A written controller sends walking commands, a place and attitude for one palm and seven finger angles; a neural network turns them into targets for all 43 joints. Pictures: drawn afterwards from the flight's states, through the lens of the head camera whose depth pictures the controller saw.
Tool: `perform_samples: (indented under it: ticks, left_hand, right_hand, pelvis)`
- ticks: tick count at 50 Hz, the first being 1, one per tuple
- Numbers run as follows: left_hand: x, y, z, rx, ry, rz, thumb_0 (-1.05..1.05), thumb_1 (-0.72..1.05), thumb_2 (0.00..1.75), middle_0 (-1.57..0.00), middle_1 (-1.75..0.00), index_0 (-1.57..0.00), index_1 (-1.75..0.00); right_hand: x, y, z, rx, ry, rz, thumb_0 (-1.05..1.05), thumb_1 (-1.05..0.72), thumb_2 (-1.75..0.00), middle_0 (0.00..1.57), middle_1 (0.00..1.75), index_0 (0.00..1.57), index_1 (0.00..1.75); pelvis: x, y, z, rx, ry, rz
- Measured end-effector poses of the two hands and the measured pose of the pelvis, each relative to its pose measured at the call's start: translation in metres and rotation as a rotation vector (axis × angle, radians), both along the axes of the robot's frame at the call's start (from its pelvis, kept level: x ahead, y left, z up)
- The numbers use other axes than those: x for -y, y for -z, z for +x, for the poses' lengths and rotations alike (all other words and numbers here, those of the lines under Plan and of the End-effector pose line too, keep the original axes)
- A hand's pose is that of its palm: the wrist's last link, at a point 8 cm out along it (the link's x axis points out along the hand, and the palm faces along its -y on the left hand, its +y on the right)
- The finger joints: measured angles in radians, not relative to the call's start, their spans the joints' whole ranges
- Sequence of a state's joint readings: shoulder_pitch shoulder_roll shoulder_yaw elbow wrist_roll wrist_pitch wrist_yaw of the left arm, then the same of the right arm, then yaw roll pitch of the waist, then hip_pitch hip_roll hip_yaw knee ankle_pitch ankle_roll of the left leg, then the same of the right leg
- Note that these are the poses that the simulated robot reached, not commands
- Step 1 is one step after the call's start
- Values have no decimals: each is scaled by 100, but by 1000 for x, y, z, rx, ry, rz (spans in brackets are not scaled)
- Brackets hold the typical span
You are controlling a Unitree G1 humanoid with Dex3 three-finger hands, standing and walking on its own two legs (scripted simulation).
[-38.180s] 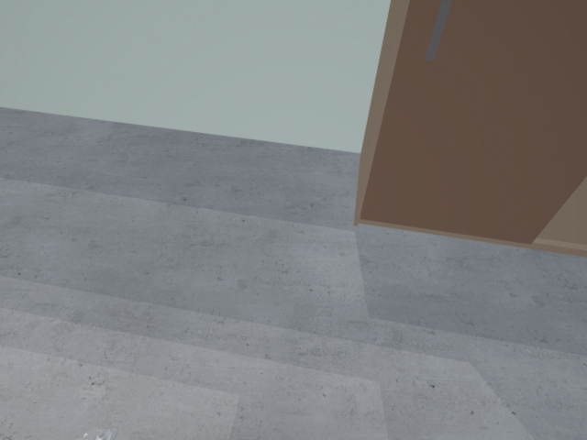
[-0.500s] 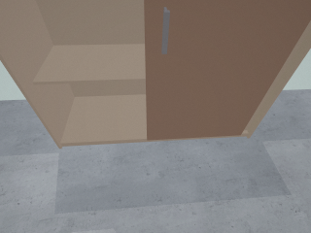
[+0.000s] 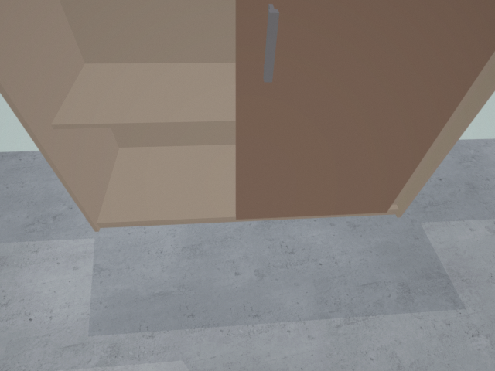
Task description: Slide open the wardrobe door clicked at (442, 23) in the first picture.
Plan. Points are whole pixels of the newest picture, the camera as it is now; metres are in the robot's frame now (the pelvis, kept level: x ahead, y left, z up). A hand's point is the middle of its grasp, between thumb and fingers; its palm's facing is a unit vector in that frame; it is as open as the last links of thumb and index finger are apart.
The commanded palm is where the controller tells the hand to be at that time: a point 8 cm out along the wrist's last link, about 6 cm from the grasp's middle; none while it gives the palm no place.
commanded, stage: look to check the result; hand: left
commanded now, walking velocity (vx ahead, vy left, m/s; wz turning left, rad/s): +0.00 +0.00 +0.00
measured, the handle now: (269, 44) +0.84 +0.00 +0.13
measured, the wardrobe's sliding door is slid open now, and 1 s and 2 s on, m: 0.65 0.65 0.65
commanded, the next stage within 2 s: stand and wait in 0.24 s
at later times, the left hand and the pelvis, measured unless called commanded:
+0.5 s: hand out of the picture +0.03 +0.18 -0.18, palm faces -0.01 -0.98 -0.19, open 7.4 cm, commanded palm none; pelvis +0.01 +0.00 +0.00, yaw +0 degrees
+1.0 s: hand out of the picture +0.03 +0.19 -0.18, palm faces +0.00 -0.98 -0.21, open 7.4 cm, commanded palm none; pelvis +0.01 +0.00 +0.00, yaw +0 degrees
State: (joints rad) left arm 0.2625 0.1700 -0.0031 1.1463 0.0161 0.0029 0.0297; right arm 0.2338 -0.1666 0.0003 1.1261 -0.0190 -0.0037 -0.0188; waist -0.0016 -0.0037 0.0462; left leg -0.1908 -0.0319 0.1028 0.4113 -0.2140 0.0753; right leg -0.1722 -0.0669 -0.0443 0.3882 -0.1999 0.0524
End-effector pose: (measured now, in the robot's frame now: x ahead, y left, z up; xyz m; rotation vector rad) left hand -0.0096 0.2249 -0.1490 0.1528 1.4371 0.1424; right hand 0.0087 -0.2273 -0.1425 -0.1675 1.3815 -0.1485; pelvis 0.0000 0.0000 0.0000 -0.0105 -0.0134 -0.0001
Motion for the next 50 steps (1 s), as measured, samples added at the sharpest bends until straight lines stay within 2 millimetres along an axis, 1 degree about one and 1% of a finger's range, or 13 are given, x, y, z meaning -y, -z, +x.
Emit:
perform_samples:
  ticks: [13,19,34,50]
  left_hand:
    - [-4,1,24,45,13,-4,0,91,90,-20,-30,-20,-30]
    - [-6,0,31,52,20,-2,0,91,90,-20,-30,-20,-30]
    - [-12,-2,30,38,15,14,0,91,90,-20,-30,-20,-30]
    - [-10,-3,32,45,18,16,0,91,90,-20,-30,-20,-30]
  right_hand:
    - [1,-3,13,20,-4,-14,0,-91,-90,20,30,20,30]
    - [1,-4,15,21,-4,-15,0,-91,-90,20,30,20,30]
    - [4,-4,14,3,-4,-21,0,-91,-90,20,30,20,30]
    - [17,-7,23,19,-18,-38,0,-91,-90,20,30,20,30]
  pelvis:
    - [-3,-1,8,6,1,0]
    - [-4,-1,9,6,3,2]
    - [-3,-2,13,8,0,4]
    - [2,-3,12,9,-4,3]
